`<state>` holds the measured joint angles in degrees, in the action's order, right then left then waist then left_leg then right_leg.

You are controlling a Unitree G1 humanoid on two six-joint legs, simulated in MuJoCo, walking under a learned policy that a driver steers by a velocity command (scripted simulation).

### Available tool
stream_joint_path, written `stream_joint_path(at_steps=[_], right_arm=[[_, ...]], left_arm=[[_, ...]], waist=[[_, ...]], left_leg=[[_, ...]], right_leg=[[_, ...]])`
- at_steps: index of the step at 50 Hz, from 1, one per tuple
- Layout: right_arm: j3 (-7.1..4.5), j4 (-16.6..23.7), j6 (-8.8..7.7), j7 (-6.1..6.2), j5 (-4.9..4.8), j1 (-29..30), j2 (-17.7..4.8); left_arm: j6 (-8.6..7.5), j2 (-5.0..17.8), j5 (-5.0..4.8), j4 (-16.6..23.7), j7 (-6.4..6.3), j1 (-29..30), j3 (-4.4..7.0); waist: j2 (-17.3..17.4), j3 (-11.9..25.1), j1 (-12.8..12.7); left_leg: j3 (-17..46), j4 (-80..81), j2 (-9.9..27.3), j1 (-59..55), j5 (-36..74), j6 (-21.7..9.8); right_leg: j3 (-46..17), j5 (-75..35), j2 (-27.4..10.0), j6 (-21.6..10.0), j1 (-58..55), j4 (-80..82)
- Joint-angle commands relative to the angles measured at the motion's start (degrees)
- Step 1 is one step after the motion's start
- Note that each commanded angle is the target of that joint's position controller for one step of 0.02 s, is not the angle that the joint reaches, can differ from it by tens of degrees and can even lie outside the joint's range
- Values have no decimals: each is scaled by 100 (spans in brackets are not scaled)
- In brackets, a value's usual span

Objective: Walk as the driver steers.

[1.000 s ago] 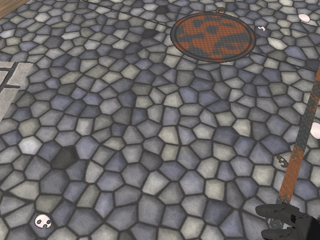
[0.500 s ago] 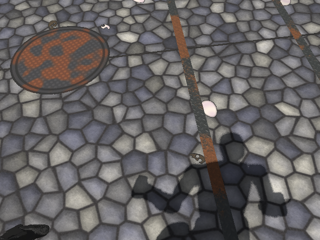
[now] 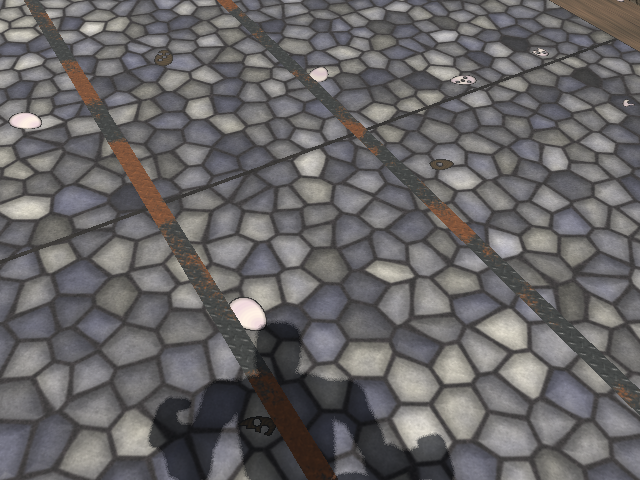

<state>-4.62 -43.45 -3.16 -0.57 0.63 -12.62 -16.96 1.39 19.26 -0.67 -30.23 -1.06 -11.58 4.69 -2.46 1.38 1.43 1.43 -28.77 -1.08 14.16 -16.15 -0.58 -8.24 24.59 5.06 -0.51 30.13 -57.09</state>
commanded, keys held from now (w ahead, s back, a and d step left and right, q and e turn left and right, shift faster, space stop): q+shift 0.84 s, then shift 0.06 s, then w+shift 0.02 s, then w+e+shift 0.08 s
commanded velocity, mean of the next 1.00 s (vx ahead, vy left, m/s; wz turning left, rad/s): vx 0.08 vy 0.00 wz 0.60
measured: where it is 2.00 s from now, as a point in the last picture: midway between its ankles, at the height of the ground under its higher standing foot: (168, 411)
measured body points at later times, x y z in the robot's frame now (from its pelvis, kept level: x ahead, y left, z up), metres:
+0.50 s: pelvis +0.08 +0.01 +0.00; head +0.13 +0.03 +0.45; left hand +0.18 +0.32 -0.09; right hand +0.30 -0.24 -0.09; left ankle +0.08 +0.14 -0.70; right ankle +0.11 -0.13 -0.74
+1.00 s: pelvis +0.12 +0.06 +0.00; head +0.13 +0.09 +0.45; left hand +0.07 +0.38 -0.10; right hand +0.45 -0.04 -0.06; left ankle +0.08 +0.14 -0.74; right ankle +0.24 -0.03 -0.71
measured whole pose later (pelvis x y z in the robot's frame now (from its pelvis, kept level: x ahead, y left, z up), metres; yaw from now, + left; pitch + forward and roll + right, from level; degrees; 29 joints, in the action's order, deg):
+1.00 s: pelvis +0.12 +0.06 +0.00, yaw +41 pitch +3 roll -2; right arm -3.7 -32.9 2.2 1.2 -0.5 -8.2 -18.1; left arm -1.2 17.5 -0.7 -41.2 0.2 -7.4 4.7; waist -0.4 -0.5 0.2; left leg 12.2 -31.1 -7.0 18.7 -14.1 -3.7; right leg -3.8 17.7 2.0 2.9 25.7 -42.3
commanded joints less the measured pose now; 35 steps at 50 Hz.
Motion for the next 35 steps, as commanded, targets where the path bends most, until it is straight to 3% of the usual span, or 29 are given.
stream_joint_path(at_steps=[1, 3, 5, 7, 8, 10, 11, 12, 13, 14, 15, 16, 17, 19, 21, 23, 26, 28, 29, 30, 31, 32, 33, 34, 35], right_arm=[[-44, 379, -54, 91, -29, 341, -595], [23, 250, -44, 74, -14, 380, -515], [-61, 174, 55, 59, -137, 257, -781], [-192, 92, 155, 65, -224, -94, -1167], [-225, 108, 197, 81, -276, -127, -1236], [-216, 225, 235, 121, -390, 105, -1108], [-164, 303, 203, 134, -356, 142, -875], [-40, 493, 144, 114, -184, 178, -449], [28, 498, 117, 101, -213, -401, -274], [-123, 346, 187, 101, -254, -449, -777], [-196, 344, 277, 113, -310, -335, -877], [-210, 289, 391, 161, -295, -381, -805], [-206, 346, 487, 184, -252, -334, -745], [-134, 544, 602, 169, -220, -171, -465], [-90, 727, 629, 101, -207, -17, -348], [-85, 872, 641, 2, -189, 116, -378], [-181, 1005, 725, -122, -200, 122, -587], [-282, 974, 756, -113, -203, -134, -662], [-402, 908, 737, -33, -160, -464, -901], [-638, 1042, 679, 89, -142, -696, -1829], [-573, 1269, 488, 21, 97, -554, -1924], [-513, 1269, 353, -35, 96, -476, -1681], [-459, 1219, 283, 5, -17, -298, -1510], [-394, 1245, 311, 66, -157, -21, -1293], [-340, 1320, 368, 138, -211, 275, -1188]], left_arm=[[-168, 327, 86, 379, 12, 190, 86], [-262, -42, 166, 339, 50, 278, -63], [-331, -197, 178, 389, 59, 699, -136], [-324, 42, 55, 397, 39, 875, -47], [-306, 140, 6, 389, 20, 879, -8], [-302, 268, -10, 295, -21, 577, 67], [-304, 505, 54, 273, -79, 356, 144], [-238, 916, 198, 256, -189, -231, 247], [-147, 940, 262, 61, -147, -295, 266], [-127, 457, 275, 95, -118, -279, 157], [-141, 205, 236, 97, -118, 37, 78], [-155, 124, 166, 118, -126, 400, 59], [-169, 154, 99, 85, -127, 633, 80], [-189, 304, 170, -29, -148, 770, 153], [-211, 337, 162, -86, -157, 915, 193], [-224, 460, 115, -143, -135, 987, 250], [-259, 618, -16, -274, -42, 909, 324], [-268, 506, -122, -371, 1, 869, 317], [-262, 305, -87, -516, 50, 546, 283], [-240, 35, 159, -295, 79, 514, 197], [-242, 55, 236, -24, 13, 1026, 157], [-243, 320, 132, -26, -35, 1303, 204], [-263, 339, 82, -53, -78, 1320, 211], [-265, 395, 129, -178, -131, 1173, 237], [-261, 457, 154, -207, -154, 1099, 266]], waist=[[829, -479, -103], [826, -151, -229], [1070, 36, -33], [1257, 108, 93], [1268, 102, 68], [1193, 220, -221], [1030, 503, -290], [66, 1145, -446], [-1497, 1579, -235], [-892, 1405, -356], [-721, 961, -240], [-568, 730, -100], [-612, 486, -36], [-660, 256, 6], [-686, 304, 3], [-676, 403, -29], [-651, 417, -23], [-414, 421, 147], [198, 425, 231], [2271, 277, 139], [2231, 842, 285], [1424, 863, 424], [1158, 632, 250], [804, 524, 76], [884, 464, -75]], left_leg=[[1861, 1414, 1496, -678, 1213, -1041], [1102, 1149, 1152, -517, 3210, -1004], [837, 934, 857, -353, 3780, -913], [1138, 734, 955, -602, 3733, -950], [1342, 634, 997, -700, 3570, -946], [1623, 359, 872, -510, 2921, -727], [1545, -40, 658, -48, 2378, -454], [1096, -1374, 306, 970, 632, -123], [343, -2457, -180, 2090, -2418, 206], [367, -3500, 194, 2291, -2454, 438], [262, -3948, 304, 2510, -2076, 537], [220, -3963, 432, 2493, -1719, 630], [162, -3845, 528, 2444, -1370, 709], [-86, -3559, 550, 2112, -910, 784], [-147, -2868, 652, 1777, -539, 697], [-260, -2170, 667, 1320, -193, 528], [-523, -1457, 537, 859, -7, 262], [-698, -623, 276, 120, 552, -9], [-366, -124, 216, -595, 1278, -270], [1938, 387, 1644, -1570, 3948, -1029], [3447, 743, 2251, -1539, 3551, -2068], [3027, 912, 2093, -1545, 2846, -1985], [2702, 901, 1811, -1368, 2338, -1704], [2434, 873, 1585, -1228, 1963, -1427], [2262, 865, 1433, -925, 1918, -1282]], right_leg=[[-177, -380, -315, 228, 1287, -609], [356, -618, -485, 357, 406, 378], [719, -716, -335, 458, -473, 1420], [762, -893, -104, 471, -706, 2026], [713, -1010, -63, 415, -797, 2424], [550, -1926, -160, 174, -1695, 3710], [246, -2611, -651, -32, -2606, 3788], [-634, -4818, -1963, -551, -3934, 3241], [-1702, -5865, -3148, -1557, -4325, 3109], [-1503, -5637, -3052, -1742, -3962, 3201], [-902, -5203, -2659, -1519, -3616, 3273], [-447, -4597, -2357, -1291, -3231, 3407], [-198, -4229, -2279, -1205, -2832, 3570], [296, -3949, -2152, -1200, -2223, 3846], [670, -3669, -2151, -1147, -2099, 3855], [918, -3565, -2241, -1060, -2028, 3794], [1121, -3267, -2429, -867, -2118, 3480], [1459, -2576, -2279, -450, -1852, 2797], [1754, -1881, -1935, -107, -1340, 1901], [2139, 964, -1084, 496, 444, -250], [802, 1754, -428, 573, 1277, -1402], [392, 1355, -532, 419, 1410, -1708], [266, 828, -591, 268, 1433, -1517], [196, 379, -699, 236, 1396, -1229], [161, 49, -704, 238, 1149, -948]])
Velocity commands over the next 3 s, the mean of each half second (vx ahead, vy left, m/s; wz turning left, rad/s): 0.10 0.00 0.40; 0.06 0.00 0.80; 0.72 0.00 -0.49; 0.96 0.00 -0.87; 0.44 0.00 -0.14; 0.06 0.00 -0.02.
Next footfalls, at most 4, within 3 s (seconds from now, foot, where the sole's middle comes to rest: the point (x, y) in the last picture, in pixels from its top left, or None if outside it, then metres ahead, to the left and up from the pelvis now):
0.22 right None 0.15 -0.12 -0.77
0.58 left None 0.12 0.16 -0.77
1.12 right None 0.25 -0.01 -0.77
1.48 left None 0.39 0.35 -0.77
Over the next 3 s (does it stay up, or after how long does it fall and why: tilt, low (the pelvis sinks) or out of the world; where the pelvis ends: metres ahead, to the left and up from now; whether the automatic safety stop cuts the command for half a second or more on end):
stays up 1.21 0.22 0.00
